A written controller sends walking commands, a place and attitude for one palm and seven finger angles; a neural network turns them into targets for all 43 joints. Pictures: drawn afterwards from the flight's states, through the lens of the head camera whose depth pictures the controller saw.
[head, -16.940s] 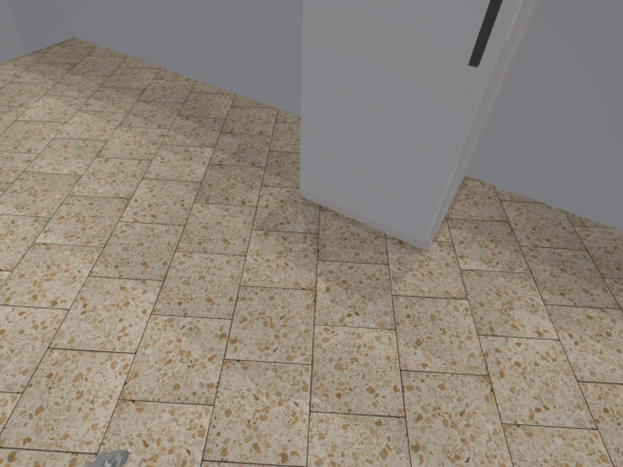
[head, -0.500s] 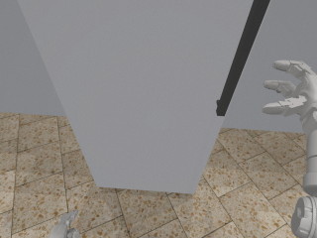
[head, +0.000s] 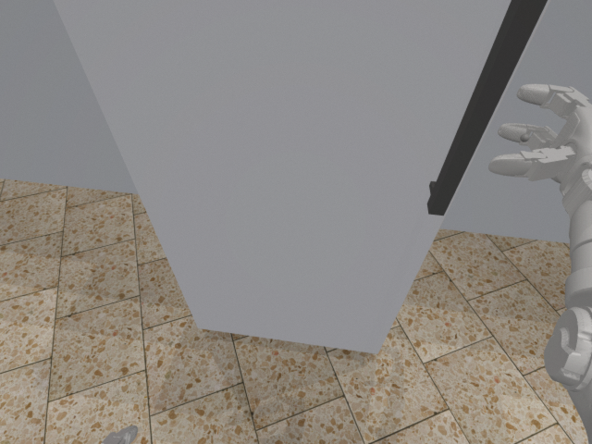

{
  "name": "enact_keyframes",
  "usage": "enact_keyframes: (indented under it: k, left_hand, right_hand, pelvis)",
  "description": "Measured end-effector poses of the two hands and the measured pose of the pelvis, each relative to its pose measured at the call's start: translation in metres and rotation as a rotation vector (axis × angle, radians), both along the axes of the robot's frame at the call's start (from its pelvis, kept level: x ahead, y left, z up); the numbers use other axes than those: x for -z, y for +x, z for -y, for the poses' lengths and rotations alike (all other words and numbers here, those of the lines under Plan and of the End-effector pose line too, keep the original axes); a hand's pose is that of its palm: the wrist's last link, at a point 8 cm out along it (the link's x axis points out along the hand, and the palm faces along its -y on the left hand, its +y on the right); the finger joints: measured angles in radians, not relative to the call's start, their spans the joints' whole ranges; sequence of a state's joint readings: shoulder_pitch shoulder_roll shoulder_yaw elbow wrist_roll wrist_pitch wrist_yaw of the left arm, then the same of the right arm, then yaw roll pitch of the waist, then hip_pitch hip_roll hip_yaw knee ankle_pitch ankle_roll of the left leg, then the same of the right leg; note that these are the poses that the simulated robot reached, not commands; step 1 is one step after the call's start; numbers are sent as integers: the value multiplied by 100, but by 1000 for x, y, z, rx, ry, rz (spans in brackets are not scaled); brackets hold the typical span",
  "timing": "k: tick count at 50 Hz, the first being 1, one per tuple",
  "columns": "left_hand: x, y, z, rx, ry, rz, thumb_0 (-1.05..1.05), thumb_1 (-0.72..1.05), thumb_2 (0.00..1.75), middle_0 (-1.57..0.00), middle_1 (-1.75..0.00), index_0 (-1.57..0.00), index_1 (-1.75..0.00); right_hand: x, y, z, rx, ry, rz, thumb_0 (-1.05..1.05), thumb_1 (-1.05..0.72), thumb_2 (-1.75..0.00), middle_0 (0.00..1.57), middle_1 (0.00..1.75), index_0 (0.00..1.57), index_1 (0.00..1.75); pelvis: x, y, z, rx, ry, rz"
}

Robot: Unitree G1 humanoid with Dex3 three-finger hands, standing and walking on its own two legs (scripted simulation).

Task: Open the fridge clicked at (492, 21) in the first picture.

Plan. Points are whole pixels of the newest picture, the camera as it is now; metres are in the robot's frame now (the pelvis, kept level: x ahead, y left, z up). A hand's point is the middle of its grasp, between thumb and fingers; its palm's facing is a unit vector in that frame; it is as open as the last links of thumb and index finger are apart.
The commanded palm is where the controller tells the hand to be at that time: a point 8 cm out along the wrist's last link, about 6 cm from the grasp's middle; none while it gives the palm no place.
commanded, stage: move the hooked fingers beside the handle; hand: right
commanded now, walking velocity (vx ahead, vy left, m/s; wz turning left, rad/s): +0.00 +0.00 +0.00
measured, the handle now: (485, 79) +0.51 -0.15 +0.27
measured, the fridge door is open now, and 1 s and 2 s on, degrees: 0 0 0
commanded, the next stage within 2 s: feel for the door with the fingertips in 1.12 s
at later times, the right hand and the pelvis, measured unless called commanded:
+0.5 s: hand (528, 137) +0.45 -0.21 +0.23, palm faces +0.05 +1.00 +0.01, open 14.0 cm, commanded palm +0.43 -0.26 +0.22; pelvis +0.00 +0.00 +0.00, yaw -1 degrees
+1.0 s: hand (533, 144) +0.46 -0.22 +0.21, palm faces +0.09 +1.00 -0.02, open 14.0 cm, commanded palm +0.43 -0.26 +0.21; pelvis +0.00 +0.00 +0.00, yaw +1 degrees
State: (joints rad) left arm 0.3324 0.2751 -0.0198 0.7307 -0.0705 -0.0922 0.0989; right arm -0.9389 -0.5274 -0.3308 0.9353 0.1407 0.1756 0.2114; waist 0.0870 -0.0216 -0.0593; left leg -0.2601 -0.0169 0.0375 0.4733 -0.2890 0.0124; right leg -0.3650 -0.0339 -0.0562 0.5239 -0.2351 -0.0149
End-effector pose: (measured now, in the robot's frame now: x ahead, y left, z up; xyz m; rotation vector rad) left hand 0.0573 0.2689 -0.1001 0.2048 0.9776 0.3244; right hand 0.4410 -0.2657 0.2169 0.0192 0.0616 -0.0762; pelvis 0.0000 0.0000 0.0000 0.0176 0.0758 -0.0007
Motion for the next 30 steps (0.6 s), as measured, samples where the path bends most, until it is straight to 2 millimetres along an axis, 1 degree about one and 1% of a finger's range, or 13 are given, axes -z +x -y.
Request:
enact_keyframes:
  k: [5, 10, 15, 17, 19, 22, 25, 27, 30]
  left_hand:
    - [2, -14, 0, -24, -6, -35, 1, 90, 90, -21, -30, -21, -30]
    - [2, -17, 0, -46, -14, -39, 1, 90, 90, -21, -30, -21, -30]
    - [1, -5, -1, -26, -10, -20, 1, 90, 90, -21, -30, -20, -30]
    - [0, 1, 0, -9, -6, -8, 1, 90, 90, -21, -30, -20, -30]
    - [-1, 8, 0, 8, -2, 7, 1, 90, 90, -21, -30, -20, -30]
    - [-3, 17, 1, 30, 2, 29, 1, 90, 90, -21, -30, -20, -30]
    - [-4, 23, 2, 46, 2, 46, 1, 90, 90, -21, -30, -20, -30]
    - [-5, 25, 2, 50, 0, 53, 1, 90, 90, -21, -30, -21, -30]
    - [-4, 23, 2, 53, -3, 54, 1, 90, 90, -21, -30, -21, -30]
  right_hand:
    - [-1, 4, 0, -5, -20, 46, -1, 50, -30, 30, 120, 30, 120]
    - [-1, -4, 1, -23, -4, 70, -1, 50, -30, 30, 120, 30, 120]
    - [11, -13, 6, -1, -4, -1, -1, 50, -30, 30, 120, 30, 120]
    - [12, -15, 7, 11, -17, -6, -1, 50, -30, 30, 120, 30, 120]
    - [9, -16, 6, 15, -30, 16, -1, 50, -30, 30, 120, 30, 120]
    - [-1, -17, 2, 0, -35, 62, -2, 50, -30, 30, 120, 30, 120]
    - [-10, -15, -4, -22, -13, 73, -2, 50, -30, 30, 120, 30, 120]
    - [-11, -11, -7, -28, -1, 47, -1, 50, -30, 30, 120, 30, 120]
    - [-6, -6, -9, -17, 6, -8, -1, 50, -30, 30, 120, 30, 120]
  pelvis:
    - [0, 4, 2, -13, -1, -8]
    - [-1, 10, 2, -23, -2, 5]
    - [0, 7, 1, -9, 1, 16]
    - [0, 4, 1, -3, 3, 17]
    - [0, 2, 1, 1, 4, 17]
    - [0, -1, 0, 7, 4, 17]
    - [0, -2, -1, 13, 4, 15]
    - [0, -3, -2, 17, 4, 11]
    - [1, -5, -2, 19, 3, 3]
